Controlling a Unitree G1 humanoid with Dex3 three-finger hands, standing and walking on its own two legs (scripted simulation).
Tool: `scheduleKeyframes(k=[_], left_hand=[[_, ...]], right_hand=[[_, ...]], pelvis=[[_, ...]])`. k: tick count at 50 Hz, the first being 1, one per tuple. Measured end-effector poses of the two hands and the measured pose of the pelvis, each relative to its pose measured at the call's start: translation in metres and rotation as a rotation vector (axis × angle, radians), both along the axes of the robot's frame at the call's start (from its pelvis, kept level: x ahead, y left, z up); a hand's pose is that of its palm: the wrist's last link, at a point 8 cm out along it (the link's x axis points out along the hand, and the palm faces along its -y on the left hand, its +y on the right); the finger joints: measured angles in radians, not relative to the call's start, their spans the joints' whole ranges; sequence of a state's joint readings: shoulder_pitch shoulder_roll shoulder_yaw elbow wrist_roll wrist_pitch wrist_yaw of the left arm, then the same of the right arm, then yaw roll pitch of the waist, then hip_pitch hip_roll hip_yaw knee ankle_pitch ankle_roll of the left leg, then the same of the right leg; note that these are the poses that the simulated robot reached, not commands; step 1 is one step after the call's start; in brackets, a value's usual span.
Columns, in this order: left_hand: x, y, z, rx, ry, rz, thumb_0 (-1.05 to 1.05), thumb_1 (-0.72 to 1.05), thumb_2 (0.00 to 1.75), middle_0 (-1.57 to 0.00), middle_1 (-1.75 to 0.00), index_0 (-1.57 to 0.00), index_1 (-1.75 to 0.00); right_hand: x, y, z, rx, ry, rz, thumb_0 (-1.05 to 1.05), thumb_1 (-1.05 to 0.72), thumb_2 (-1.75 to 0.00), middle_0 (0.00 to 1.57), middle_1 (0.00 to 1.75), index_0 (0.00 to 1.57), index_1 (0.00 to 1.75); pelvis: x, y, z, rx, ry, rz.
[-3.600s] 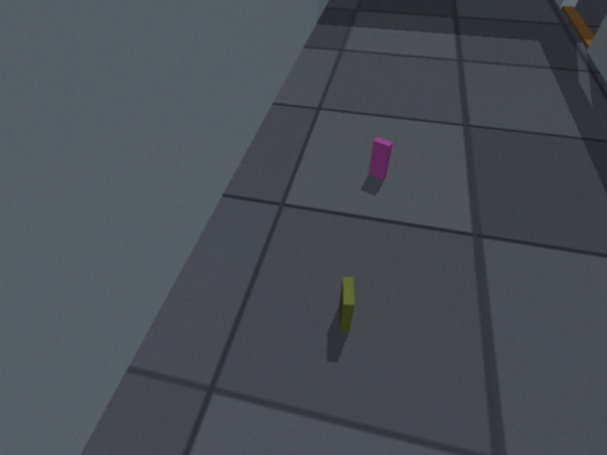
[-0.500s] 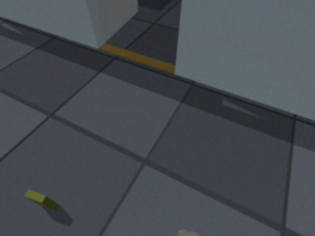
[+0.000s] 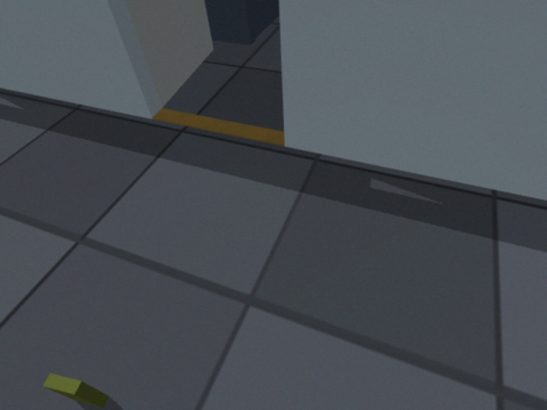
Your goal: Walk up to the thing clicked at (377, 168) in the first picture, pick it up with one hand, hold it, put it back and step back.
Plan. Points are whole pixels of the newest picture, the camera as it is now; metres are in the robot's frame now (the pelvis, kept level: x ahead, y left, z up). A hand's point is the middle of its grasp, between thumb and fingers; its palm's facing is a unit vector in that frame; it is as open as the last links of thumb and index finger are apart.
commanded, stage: walk up
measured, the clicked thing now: out of the picture +0.67 +1.45 -0.66
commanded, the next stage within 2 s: stand in 0.54 s
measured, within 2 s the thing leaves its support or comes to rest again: neither
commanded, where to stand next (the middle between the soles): +0.10 +0.03 m, yaw +1 degrees
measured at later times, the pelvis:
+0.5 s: pelvis +0.01 +0.01 +0.01, yaw -3 degrees
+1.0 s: pelvis +0.01 +0.01 +0.02, yaw +0 degrees
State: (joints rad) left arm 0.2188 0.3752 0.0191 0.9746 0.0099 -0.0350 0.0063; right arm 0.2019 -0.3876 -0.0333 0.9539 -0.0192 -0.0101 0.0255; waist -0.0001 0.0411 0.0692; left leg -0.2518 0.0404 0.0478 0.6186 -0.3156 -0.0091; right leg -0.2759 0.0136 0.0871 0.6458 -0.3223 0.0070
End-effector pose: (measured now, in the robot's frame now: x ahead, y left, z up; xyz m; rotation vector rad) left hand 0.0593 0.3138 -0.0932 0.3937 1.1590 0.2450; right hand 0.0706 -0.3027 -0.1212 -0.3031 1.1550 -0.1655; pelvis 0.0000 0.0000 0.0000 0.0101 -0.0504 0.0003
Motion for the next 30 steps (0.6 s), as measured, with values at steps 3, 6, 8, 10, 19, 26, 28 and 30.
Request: scheduleKeyframes(k=[3, 6, 8, 10, 19, 26, 28, 30], left_hand=[[0.008, -0.003, 0.0, -0.007, -0.008, -0.011, 0.01, 0.91, 0.9, -0.21, -0.3, -0.2, -0.3], [0.017, -0.006, -0.002, -0.02, -0.003, -0.026, 0.01, 0.91, 0.9, -0.21, -0.3, -0.2, -0.3], [0.025, -0.009, -0.003, -0.031, 0.001, -0.034, 0.01, 0.91, 0.9, -0.21, -0.3, -0.2, -0.3], [0.032, -0.012, -0.004, -0.042, -0.001, -0.044, 0.01, 0.91, 0.9, -0.21, -0.3, -0.2, -0.3], [0.063, -0.017, -0.007, -0.067, -0.026, -0.076, 0.01, 0.91, 0.9, -0.21, -0.3, -0.2, -0.3], [0.069, -0.016, -0.005, -0.064, -0.017, -0.089, 0.0, 0.91, 0.9, -0.21, -0.3, -0.2, -0.3], [0.068, -0.015, -0.005, -0.063, -0.005, -0.087, 0.0, 0.91, 0.9, -0.21, -0.3, -0.2, -0.3], [0.066, -0.015, -0.004, -0.067, 0.008, -0.076, 0.0, 0.91, 0.9, -0.21, -0.3, -0.2, -0.3]], right_hand=[[-0.003, 0.003, 0.0, 0.015, 0.028, -0.013, 0.01, -0.91, -0.89, 0.21, 0.3, 0.2, 0.3], [-0.003, 0.004, 0.002, 0.018, 0.036, -0.026, 0.01, -0.91, -0.89, 0.21, 0.3, 0.2, 0.3], [-0.003, 0.004, 0.004, 0.015, 0.038, -0.036, 0.01, -0.91, -0.89, 0.21, 0.3, 0.2, 0.3], [-0.003, 0.003, 0.005, 0.009, 0.043, -0.047, 0.01, -0.91, -0.89, 0.21, 0.3, 0.2, 0.3], [0.0, 0.0, 0.015, -0.021, 0.04, -0.091, 0.01, -0.91, -0.89, 0.21, 0.3, 0.2, 0.3], [0.004, 0.001, 0.018, -0.023, 0.032, -0.111, 0.01, -0.91, -0.89, 0.2, 0.3, 0.2, 0.3], [0.004, 0.002, 0.017, -0.02, 0.035, -0.112, 0.01, -0.91, -0.89, 0.2, 0.3, 0.2, 0.3], [0.004, 0.004, 0.018, -0.017, 0.044, -0.107, 0.01, -0.91, -0.89, 0.2, 0.3, 0.2, 0.3]], pelvis=[[0.004, -0.002, 0.003, -0.009, 0.001, -0.004], [0.008, -0.002, 0.004, -0.003, 0.005, -0.01], [0.009, 0.0, 0.006, -0.001, 0.007, -0.014], [0.01, 0.002, 0.007, -0.002, 0.008, -0.019], [0.013, 0.007, 0.01, 0.0, 0.003, -0.038], [0.014, 0.009, 0.012, -0.003, 0.0, -0.049], [0.015, 0.01, 0.013, -0.002, 0.001, -0.048], [0.015, 0.01, 0.015, -0.003, 0.004, -0.038]])
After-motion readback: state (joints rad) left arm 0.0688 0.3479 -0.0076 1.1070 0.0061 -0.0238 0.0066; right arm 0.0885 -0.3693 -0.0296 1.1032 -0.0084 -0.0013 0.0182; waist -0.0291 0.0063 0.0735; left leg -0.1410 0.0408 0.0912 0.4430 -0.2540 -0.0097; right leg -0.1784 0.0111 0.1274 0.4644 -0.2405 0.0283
